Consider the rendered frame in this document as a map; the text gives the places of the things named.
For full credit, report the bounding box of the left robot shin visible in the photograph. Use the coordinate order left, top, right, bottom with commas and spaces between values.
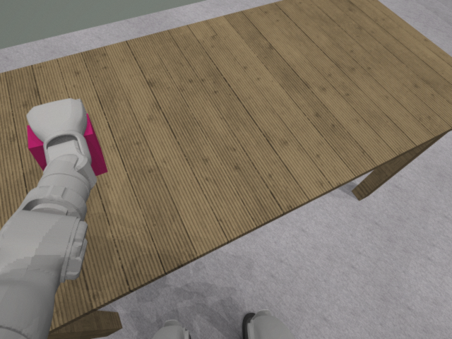
164, 320, 182, 327

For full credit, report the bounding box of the left robot upper arm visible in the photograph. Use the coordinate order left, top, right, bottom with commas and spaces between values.
0, 210, 88, 339

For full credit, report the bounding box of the left robot hand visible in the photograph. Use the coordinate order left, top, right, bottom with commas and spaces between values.
26, 98, 88, 142

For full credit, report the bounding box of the robot left forearm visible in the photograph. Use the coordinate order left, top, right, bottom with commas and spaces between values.
0, 131, 97, 250

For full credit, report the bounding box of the table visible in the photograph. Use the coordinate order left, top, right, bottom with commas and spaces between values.
0, 0, 452, 339

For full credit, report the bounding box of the robot right thigh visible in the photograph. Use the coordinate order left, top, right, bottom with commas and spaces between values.
247, 316, 296, 339

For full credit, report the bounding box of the sponge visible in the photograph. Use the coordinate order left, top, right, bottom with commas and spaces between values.
27, 114, 107, 176

